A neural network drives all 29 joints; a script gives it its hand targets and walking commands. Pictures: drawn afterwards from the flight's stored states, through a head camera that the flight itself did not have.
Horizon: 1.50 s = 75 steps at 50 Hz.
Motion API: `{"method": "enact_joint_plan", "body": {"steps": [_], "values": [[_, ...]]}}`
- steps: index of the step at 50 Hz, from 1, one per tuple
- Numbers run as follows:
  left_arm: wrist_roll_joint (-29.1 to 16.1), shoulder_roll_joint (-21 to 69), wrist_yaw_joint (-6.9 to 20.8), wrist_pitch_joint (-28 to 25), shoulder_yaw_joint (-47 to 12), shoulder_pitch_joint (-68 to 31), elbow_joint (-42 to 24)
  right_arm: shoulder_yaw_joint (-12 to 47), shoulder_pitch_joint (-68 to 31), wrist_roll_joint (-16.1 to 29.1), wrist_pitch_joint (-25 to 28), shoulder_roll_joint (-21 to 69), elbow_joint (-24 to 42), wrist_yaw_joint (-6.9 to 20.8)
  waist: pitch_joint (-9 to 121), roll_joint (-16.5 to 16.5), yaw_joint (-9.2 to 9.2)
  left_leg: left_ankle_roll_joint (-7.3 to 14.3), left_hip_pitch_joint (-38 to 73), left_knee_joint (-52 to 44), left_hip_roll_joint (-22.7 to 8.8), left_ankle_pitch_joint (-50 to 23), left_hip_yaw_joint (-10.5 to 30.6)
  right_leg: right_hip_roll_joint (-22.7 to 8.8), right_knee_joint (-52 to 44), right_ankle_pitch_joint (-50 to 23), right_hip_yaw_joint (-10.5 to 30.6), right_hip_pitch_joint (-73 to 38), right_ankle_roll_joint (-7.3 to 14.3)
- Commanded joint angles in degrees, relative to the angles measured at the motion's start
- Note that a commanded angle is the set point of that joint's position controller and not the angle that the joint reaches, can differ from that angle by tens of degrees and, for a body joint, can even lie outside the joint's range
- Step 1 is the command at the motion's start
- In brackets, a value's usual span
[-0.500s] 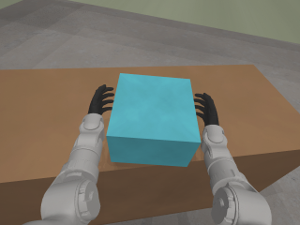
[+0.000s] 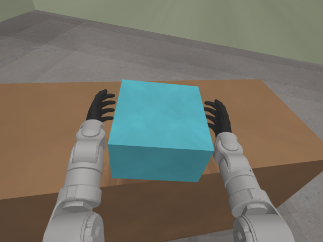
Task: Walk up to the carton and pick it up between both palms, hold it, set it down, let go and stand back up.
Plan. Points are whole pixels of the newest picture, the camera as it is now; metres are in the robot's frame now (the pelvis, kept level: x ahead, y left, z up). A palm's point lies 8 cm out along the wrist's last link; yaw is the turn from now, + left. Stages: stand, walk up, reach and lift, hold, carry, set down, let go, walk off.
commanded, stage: reach and lift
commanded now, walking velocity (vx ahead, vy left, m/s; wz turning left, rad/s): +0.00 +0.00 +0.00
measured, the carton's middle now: (158, 128) +0.41 -0.01 +0.08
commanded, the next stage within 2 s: hold in 1.10 s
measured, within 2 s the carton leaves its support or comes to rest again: neither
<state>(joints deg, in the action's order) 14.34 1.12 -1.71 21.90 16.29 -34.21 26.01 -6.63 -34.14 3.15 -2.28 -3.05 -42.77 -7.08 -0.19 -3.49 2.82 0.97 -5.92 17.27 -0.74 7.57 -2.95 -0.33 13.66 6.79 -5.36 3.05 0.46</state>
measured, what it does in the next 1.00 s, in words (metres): stands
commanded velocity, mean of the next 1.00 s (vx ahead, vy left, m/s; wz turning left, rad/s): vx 0.00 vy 0.00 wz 0.00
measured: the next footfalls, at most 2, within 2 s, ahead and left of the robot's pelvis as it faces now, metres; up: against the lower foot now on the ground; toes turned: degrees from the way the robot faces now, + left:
none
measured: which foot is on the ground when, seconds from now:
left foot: down 0.00-1.00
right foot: down 0.00-1.00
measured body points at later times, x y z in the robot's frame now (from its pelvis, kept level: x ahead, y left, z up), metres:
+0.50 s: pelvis +0.00 -0.01 +0.00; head -0.02 +0.02 +0.45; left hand +0.39 +0.15 +0.15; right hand +0.38 -0.17 +0.14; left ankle +0.02 +0.11 -0.75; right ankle +0.01 -0.11 -0.75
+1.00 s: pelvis +0.00 +0.00 +0.00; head -0.03 +0.02 +0.45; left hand +0.38 +0.15 +0.16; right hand +0.37 -0.17 +0.15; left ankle +0.02 +0.11 -0.75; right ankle +0.01 -0.11 -0.75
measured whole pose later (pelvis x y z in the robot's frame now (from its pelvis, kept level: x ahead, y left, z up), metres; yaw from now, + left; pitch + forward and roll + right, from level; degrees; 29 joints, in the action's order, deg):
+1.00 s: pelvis +0.00 +0.00 +0.00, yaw +0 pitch -6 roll -1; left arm 15.1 1.1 0.9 33.7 16.3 -32.2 11.8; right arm -3.1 -33.1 6.8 -11.6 -3.4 -31.3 -8.8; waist -1.9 -2.8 4.2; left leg 0.6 -3.8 18.0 -0.7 8.3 -1.8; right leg 0.0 14.9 7.9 -5.2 1.1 0.8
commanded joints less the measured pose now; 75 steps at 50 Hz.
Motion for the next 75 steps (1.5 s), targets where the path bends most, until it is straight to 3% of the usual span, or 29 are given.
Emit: {"method": "enact_joint_plan", "body": {"steps": [1,6,13,23,29,40,46,54,59,60,64,69,71,74,75], "values": [[-4.78,33.08,8.60,-0.69,-26.16,-31.94,-10.73,17.64,-41.71,1.19,3.48,30.08,19.87,6.76,22.67,4.99,0.00,-2.53,11.98,-0.05,1.21,-9.40,1.32,2.58,-0.55,-4.17,-0.22,-1.17,-1.00],[-5.98,33.41,8.32,1.80,-28.51,-31.12,-14.28,19.62,-42.17,2.51,1.96,30.83,24.08,6.59,23.59,4.61,0.46,-2.16,13.09,0.62,1.12,-10.13,1.63,2.82,-0.41,-3.83,-0.07,-0.70,-0.92],[-6.59,32.18,8.94,3.44,-27.92,-32.59,-14.62,18.98,-43.25,1.71,0.33,31.48,25.49,6.58,23.07,3.66,0.70,-1.04,10.67,-0.81,1.41,-4.53,1.37,2.07,-0.26,-2.32,0.13,-1.27,-1.42],[-5.32,30.10,10.83,5.04,-25.95,-28.86,-18.16,23.11,-40.45,4.51,-1.47,31.56,27.15,4.61,23.57,2.62,1.14,-1.39,10.20,0.82,3.07,-11.73,1.17,2.25,1.90,-15.58,1.00,-9.49,-2.96],[-5.43,29.36,11.17,6.06,-27.37,-27.90,-22.18,25.08,-38.32,6.24,-2.38,31.08,29.58,3.79,22.33,3.67,1.70,-2.53,11.62,1.56,3.00,-15.28,1.65,2.69,2.14,-17.90,0.40,-9.63,-2.88],[-7.38,30.70,9.92,6.85,-31.25,-30.23,-24.33,24.81,-39.57,6.56,-3.54,30.47,32.75,4.20,23.14,5.20,2.66,-3.35,14.06,1.67,2.18,-13.48,2.46,3.16,1.22,-12.20,-0.52,-4.51,-2.05],[-6.89,30.43,9.91,7.86,-29.26,-31.19,-22.13,23.67,-41.71,6.05,-4.18,30.29,31.09,4.61,22.75,4.15,1.76,-2.26,12.94,0.62,1.98,-9.87,2.10,2.91,0.81,-8.90,-0.29,-4.08,-1.99],[-5.81,29.25,10.71,8.90,-26.19,-32.42,-20.56,23.22,-43.57,6.37,-4.88,30.86,28.97,4.44,22.66,3.27,1.22,-1.30,11.23,0.21,2.60,-9.09,1.39,2.44,1.13,-10.92,0.46,-6.95,-2.62],[-6.89,29.89,10.20,9.96,-28.80,-30.94,-26.67,27.54,-43.45,9.81,-5.67,31.77,33.07,3.49,26.52,4.13,0.90,-2.09,13.87,2.87,2.93,-18.36,1.94,3.14,2.22,-17.32,0.88,-9.80,-2.60],[-5.70,28.15,10.89,10.25,-27.55,-31.75,-22.65,25.69,-41.75,8.51,-6.83,31.23,30.08,2.99,21.85,3.01,2.29,-2.10,11.86,1.72,3.07,-14.43,1.49,2.24,1.09,-15.60,1.59,-9.94,-3.28],[-3.85,27.04,12.85,11.06,-23.94,-31.82,-22.15,23.72,-40.72,6.90,-8.21,32.01,27.58,3.32,15.82,2.53,1.28,-0.97,6.71,-2.62,3.20,-4.78,0.45,1.43,0.58,-8.71,1.68,-10.74,-3.19],[-7.77,30.15,11.51,10.86,-30.92,-34.25,-29.18,26.18,-42.88,9.45,-7.53,31.74,35.16,3.26,25.39,6.02,3.23,-3.72,13.45,1.92,2.70,-16.44,1.87,3.00,1.52,-13.60,0.53,-9.37,-2.03],[-7.83,29.84,11.00,11.14,-30.94,-32.76,-29.27,26.72,-42.11,9.69,-7.99,31.06,36.00,3.32,24.75,5.11,3.22,-3.86,14.70,2.58,2.55,-18.68,2.12,3.35,1.18,-13.66,0.44,-8.14,-2.03],[-6.86,29.24,10.80,12.17,-30.29,-31.18,-29.53,26.08,-40.41,9.55,-8.97,29.40,34.85,3.77,22.19,5.11,3.18,-3.77,13.94,1.52,1.87,-16.10,2.21,3.28,0.54,-9.48,0.37,-7.26,-1.44],[-5.86,28.43,11.01,12.88,-28.92,-31.02,-27.99,24.54,-39.22,8.96,-9.85,28.48,31.38,4.01,17.77,5.41,3.17,-3.45,12.37,-0.13,1.70,-12.23,2.09,3.04,-0.03,-5.33,0.44,-6.42,-1.22]]}}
